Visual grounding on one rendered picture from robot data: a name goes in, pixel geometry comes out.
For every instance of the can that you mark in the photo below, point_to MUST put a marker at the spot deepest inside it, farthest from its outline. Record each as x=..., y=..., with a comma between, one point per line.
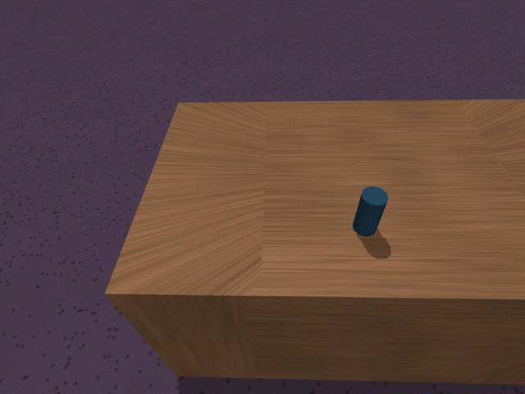
x=371, y=206

